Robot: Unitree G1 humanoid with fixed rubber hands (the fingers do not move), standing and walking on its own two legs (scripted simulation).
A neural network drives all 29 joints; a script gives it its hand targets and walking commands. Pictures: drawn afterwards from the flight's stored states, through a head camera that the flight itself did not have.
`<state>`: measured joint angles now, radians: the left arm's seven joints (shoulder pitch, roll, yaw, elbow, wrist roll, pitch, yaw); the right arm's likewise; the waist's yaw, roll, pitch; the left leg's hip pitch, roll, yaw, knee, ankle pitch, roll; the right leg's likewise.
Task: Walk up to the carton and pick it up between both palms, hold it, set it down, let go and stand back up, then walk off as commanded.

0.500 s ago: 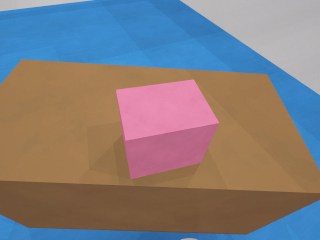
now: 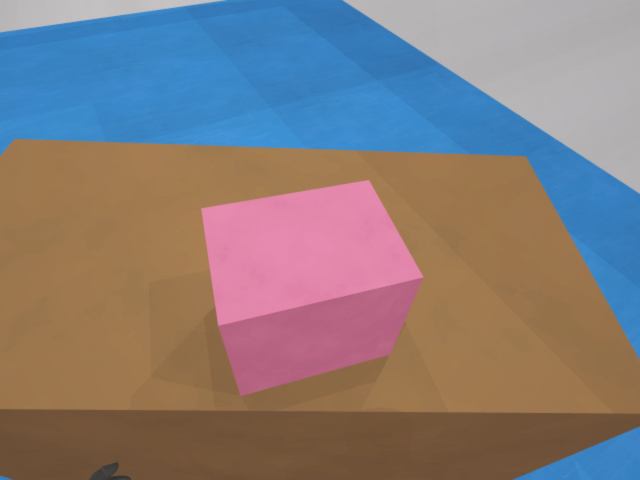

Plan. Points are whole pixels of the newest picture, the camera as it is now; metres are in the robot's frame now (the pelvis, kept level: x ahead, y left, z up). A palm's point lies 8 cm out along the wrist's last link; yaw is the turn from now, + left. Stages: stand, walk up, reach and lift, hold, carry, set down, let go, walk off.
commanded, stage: walk up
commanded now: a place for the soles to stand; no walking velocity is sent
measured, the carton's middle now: (304, 288) +0.38 +0.02 +0.00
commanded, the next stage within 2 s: stand in 1.86 s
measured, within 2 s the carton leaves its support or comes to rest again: neither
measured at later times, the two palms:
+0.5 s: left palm out of the picture +0.09 +0.27 -0.10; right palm out of the picture +0.10 -0.31 -0.10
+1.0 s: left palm out of the picture +0.10 +0.30 -0.10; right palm out of the picture +0.04 -0.32 -0.11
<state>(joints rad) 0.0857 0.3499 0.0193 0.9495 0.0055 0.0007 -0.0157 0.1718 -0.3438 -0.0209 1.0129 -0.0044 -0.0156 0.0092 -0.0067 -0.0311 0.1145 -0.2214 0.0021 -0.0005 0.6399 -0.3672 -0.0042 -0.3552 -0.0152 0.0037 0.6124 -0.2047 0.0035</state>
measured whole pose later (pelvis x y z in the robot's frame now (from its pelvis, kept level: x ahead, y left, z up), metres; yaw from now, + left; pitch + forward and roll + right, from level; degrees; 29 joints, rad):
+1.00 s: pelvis -0.02 +0.00 +0.00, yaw +2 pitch -2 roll +1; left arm 0.01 0.36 0.05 1.02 0.01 0.02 0.00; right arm 0.16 -0.38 -0.07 1.06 -0.03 0.03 0.03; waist -0.02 -0.01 0.13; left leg -0.25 0.00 0.00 0.59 -0.29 0.00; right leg -0.37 -0.04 -0.02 0.56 -0.17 -0.01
